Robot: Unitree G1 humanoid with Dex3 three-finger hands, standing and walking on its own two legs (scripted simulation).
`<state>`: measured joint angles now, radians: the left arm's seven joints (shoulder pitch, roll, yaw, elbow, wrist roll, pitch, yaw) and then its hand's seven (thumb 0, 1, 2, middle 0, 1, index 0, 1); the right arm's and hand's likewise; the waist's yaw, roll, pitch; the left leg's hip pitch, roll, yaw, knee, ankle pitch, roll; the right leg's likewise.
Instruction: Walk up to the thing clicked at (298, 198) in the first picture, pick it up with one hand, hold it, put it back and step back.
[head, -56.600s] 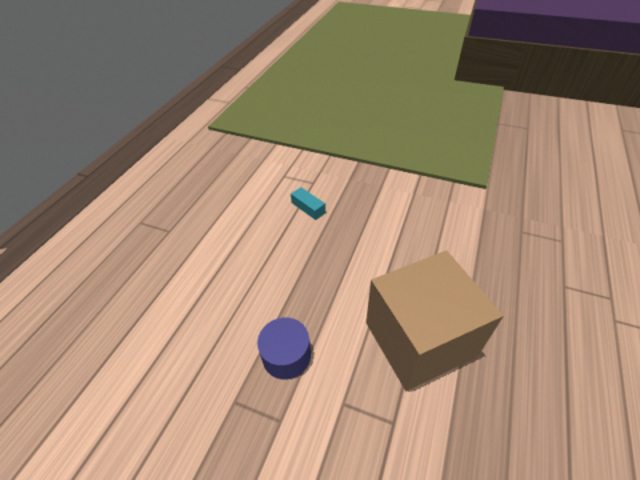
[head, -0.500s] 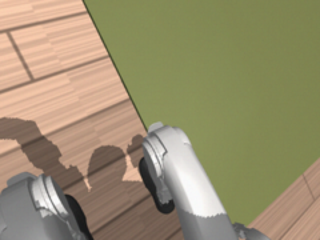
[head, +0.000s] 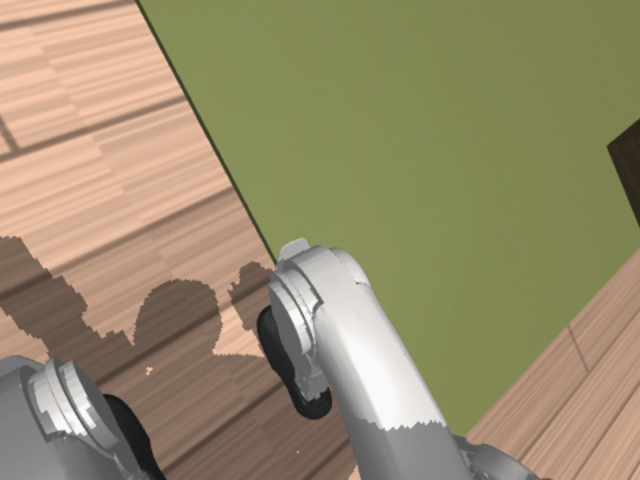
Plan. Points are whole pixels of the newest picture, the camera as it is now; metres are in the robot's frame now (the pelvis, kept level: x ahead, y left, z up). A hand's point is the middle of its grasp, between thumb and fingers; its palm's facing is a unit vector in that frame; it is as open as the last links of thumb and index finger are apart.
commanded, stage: rest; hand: left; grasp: from above
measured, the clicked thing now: out of the picture +0.46 +0.34 -0.27
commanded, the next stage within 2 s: open in 0.58 s
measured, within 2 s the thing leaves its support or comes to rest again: rests again in 0.82 s
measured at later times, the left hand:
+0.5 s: hand out of the picture +0.45 +0.33 -0.24, palm faces -0.04 -0.44 -0.90, open 9.7 cm
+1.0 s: hand out of the picture +0.46 +0.33 -0.24, palm faces -0.02 -0.44 -0.90, open 11.0 cm
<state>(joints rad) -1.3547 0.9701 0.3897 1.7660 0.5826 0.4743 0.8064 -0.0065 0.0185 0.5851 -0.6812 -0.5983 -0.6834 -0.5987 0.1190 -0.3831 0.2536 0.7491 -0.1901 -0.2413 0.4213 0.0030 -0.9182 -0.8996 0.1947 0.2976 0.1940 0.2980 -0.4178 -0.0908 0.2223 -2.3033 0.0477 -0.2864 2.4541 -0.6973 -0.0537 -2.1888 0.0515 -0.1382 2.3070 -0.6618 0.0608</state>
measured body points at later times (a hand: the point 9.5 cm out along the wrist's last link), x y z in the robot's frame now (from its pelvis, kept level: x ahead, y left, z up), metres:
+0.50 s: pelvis +0.00 +0.00 +0.00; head +0.30 +0.10 +0.31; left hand +0.46 +0.35 -0.19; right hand -0.01 -0.25 -0.05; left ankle +0.07 +0.14 -0.29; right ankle +0.11 -0.12 -0.29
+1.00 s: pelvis +0.00 +0.00 +0.00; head +0.31 +0.10 +0.31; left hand +0.46 +0.35 -0.19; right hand -0.01 -0.24 -0.04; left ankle +0.07 +0.14 -0.29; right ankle +0.11 -0.12 -0.29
